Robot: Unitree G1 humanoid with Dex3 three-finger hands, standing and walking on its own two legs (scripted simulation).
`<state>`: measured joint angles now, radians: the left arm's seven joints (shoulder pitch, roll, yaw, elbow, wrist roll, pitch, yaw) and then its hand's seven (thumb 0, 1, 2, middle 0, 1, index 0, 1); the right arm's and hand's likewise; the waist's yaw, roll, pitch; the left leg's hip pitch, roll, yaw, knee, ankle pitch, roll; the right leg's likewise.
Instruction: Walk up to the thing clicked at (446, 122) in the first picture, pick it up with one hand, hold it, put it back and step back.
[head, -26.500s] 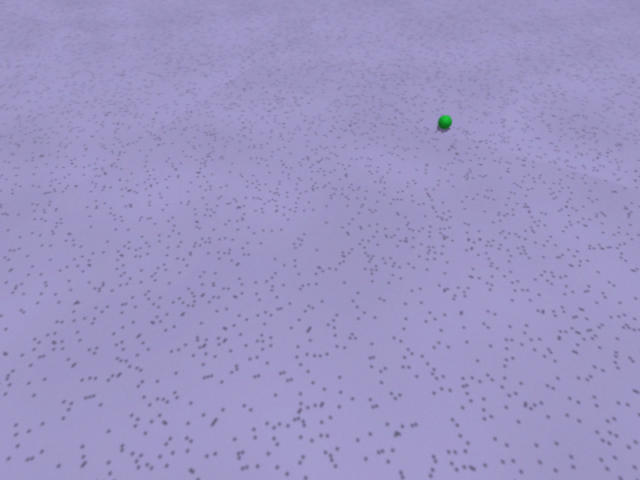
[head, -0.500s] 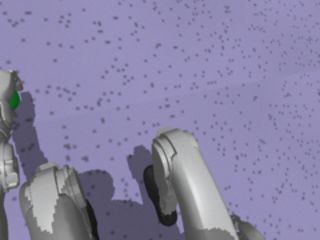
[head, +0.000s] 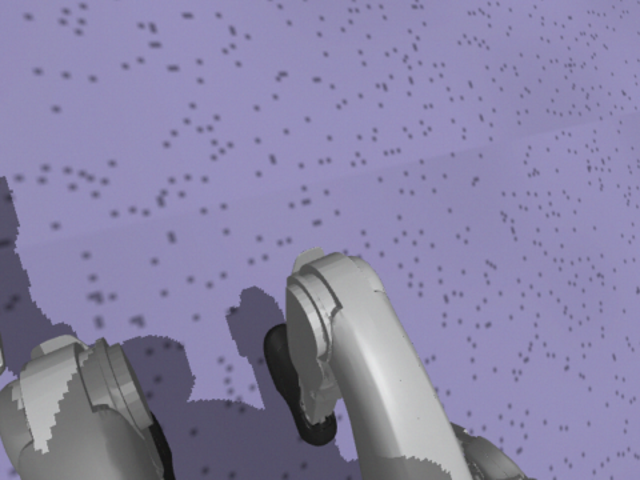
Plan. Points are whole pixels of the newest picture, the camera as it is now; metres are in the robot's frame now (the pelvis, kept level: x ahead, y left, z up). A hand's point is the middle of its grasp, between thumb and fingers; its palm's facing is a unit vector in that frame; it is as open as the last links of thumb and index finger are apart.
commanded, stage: rest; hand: left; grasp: from above
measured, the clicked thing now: out of the picture +0.49 +0.28 -0.24
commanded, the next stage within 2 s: open in 1.20 s
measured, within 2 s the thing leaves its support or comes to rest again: rests again in 0.60 s
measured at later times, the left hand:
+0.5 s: hand out of the picture +0.48 +0.26 -0.24, palm faces -0.44 -0.14 -0.89, open 8.5 cm
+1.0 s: hand out of the picture +0.48 +0.26 -0.25, palm faces -0.43 -0.13 -0.90, open 8.5 cm
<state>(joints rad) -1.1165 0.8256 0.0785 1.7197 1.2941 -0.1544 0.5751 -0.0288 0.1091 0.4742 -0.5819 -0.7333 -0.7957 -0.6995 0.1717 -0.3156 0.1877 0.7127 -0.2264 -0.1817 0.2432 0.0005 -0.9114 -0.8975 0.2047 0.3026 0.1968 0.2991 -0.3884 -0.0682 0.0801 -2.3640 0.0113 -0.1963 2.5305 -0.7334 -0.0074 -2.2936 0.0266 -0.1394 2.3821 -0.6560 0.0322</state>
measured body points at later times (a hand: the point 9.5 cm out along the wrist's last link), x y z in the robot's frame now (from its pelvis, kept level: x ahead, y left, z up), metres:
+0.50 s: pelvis +0.00 +0.00 +0.00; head +0.27 +0.10 +0.34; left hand +0.49 +0.27 -0.18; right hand +0.01 -0.25 -0.06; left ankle +0.06 +0.13 -0.27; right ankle +0.11 -0.12 -0.27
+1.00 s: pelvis -0.01 +0.01 +0.00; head +0.28 +0.11 +0.33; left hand +0.50 +0.26 -0.20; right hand +0.01 -0.24 -0.05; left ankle +0.06 +0.13 -0.27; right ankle +0.11 -0.12 -0.27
